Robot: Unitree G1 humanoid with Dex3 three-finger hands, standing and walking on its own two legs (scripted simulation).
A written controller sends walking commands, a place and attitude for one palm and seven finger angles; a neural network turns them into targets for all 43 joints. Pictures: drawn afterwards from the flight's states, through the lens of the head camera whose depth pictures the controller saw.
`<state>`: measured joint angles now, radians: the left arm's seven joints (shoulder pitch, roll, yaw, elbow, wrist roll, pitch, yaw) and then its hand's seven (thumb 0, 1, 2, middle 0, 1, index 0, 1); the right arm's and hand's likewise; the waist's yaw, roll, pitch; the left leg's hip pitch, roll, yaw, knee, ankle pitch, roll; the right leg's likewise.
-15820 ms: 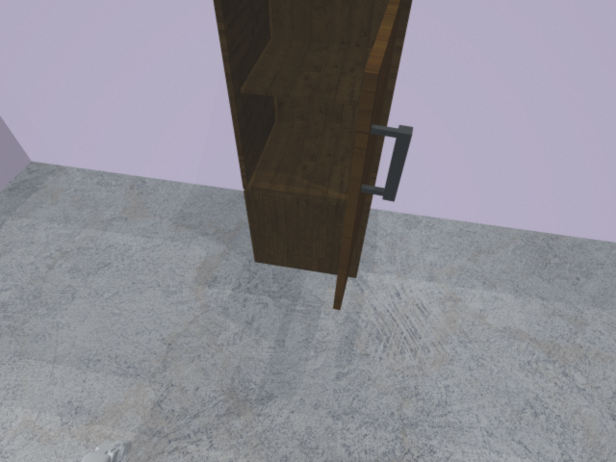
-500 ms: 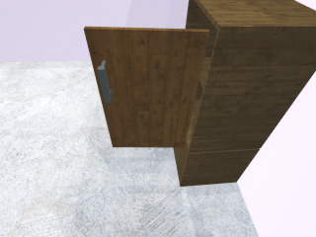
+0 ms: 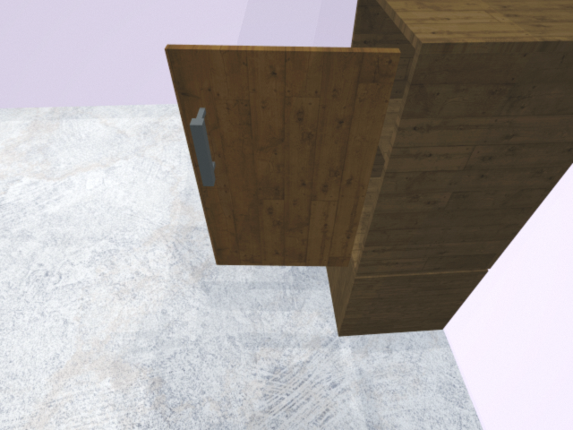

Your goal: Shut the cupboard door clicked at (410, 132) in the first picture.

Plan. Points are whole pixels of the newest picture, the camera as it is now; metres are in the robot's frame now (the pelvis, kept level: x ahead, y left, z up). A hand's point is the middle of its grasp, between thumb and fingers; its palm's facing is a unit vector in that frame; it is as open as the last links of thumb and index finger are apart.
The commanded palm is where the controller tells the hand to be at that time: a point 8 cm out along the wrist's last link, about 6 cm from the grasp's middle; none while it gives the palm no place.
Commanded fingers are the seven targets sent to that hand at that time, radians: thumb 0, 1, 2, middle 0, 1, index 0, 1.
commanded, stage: shuffle to correct the standing spot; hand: left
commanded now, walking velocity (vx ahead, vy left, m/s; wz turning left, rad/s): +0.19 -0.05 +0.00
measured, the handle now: (205, 147) +0.57 +0.19 +0.09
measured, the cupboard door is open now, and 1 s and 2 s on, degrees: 85 85 85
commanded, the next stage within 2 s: come to a stop and stand still in 0.36 s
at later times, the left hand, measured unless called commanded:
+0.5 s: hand (191, 426) +0.17 +0.17 -0.17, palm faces -0.03 -0.98 -0.21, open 7.2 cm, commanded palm none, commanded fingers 0.00 0.90 0.90 -0.20 -0.30 -0.20 -0.30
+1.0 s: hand (178, 426) +0.17 +0.19 -0.19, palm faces +0.07 -0.98 -0.18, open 7.3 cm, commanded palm none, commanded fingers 0.00 0.90 0.90 -0.20 -0.30 -0.20 -0.30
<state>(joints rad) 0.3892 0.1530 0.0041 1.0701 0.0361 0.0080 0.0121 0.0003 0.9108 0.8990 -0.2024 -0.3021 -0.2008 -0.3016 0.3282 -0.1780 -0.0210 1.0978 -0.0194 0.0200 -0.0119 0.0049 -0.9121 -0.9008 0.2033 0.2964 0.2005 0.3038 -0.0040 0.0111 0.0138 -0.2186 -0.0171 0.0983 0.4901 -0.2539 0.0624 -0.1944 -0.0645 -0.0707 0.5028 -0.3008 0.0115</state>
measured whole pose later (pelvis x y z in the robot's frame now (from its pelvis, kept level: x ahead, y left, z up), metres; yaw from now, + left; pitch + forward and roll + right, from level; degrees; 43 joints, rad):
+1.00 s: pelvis +0.10 +0.01 -0.01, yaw +1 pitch -2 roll -1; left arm 0.18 0.21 0.06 0.97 0.03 0.07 0.03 0.00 0.92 0.90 -0.20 -0.30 -0.20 -0.30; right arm 0.22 -0.16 -0.04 0.97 -0.03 0.01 -0.02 0.00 -0.91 -0.90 0.20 0.30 0.20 0.30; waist 0.00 -0.05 0.06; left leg -0.28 0.00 0.08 0.62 -0.32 0.06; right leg -0.46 -0.07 -0.03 0.77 -0.36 0.02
